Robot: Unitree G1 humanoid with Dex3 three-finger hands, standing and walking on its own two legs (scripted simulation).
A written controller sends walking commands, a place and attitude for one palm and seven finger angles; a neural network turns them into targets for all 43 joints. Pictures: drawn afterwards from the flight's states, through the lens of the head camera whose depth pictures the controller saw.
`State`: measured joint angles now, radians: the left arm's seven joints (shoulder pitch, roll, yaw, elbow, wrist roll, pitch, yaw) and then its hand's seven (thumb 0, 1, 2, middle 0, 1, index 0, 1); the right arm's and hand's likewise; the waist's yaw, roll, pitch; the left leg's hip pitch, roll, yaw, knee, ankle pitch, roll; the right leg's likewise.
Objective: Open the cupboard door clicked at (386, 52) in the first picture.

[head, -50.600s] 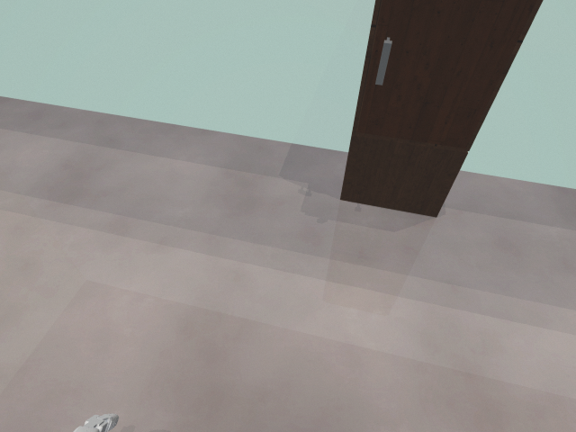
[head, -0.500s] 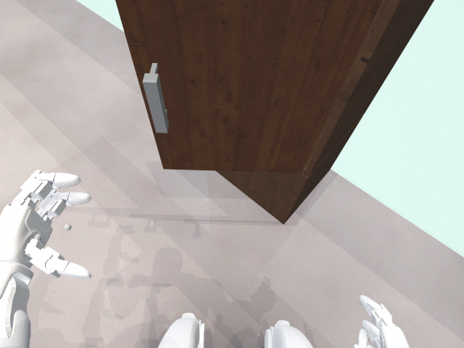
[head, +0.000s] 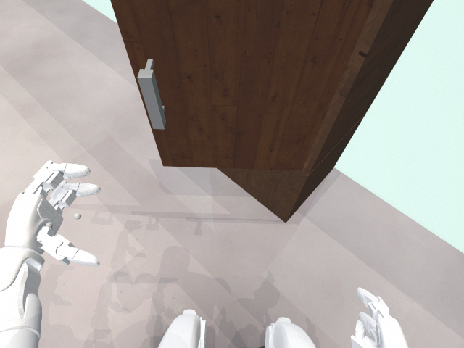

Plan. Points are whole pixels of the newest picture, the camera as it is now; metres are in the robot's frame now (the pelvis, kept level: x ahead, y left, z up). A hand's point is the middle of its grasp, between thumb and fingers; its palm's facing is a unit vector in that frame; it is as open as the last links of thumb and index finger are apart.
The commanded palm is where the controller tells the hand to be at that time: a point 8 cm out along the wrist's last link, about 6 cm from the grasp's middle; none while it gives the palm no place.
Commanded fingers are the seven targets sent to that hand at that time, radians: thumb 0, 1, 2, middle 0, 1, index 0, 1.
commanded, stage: move the hooked fingers beside the handle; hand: left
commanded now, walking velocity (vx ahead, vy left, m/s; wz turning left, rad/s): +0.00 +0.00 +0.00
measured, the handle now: (155, 95) +0.59 +0.20 +0.05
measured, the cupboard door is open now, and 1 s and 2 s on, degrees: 41 41 41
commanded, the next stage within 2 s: none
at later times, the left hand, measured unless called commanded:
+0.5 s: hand (92, 171) +0.39 +0.27 +0.05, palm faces +0.01 -1.00 -0.04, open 14.0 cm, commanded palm +0.37 +0.32 +0.05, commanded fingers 0.00 -0.50 0.30 -0.30 -1.20 -0.30 -1.20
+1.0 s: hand (109, 136) +0.47 +0.26 +0.05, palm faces +0.02 -1.00 -0.02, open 14.0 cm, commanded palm +0.45 +0.31 +0.04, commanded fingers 0.00 -0.50 0.30 -0.30 -1.20 -0.30 -1.20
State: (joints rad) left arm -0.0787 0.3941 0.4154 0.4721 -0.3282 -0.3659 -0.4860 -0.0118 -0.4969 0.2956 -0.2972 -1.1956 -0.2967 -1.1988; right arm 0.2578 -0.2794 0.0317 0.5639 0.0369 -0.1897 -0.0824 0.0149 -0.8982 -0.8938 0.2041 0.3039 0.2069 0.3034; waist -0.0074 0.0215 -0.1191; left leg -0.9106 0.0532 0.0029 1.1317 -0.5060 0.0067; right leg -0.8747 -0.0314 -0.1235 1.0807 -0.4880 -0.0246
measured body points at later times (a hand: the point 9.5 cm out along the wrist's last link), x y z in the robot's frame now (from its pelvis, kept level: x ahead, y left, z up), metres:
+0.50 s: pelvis +0.00 +0.01 +0.00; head +0.11 +0.03 +0.43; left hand +0.38 +0.33 +0.05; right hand +0.08 -0.26 -0.10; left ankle +0.02 +0.11 -0.66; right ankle +0.02 -0.11 -0.66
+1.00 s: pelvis +0.00 +0.02 -0.01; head +0.13 +0.05 +0.42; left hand +0.46 +0.32 +0.05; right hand +0.03 -0.25 -0.12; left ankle +0.02 +0.11 -0.66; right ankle +0.02 -0.11 -0.66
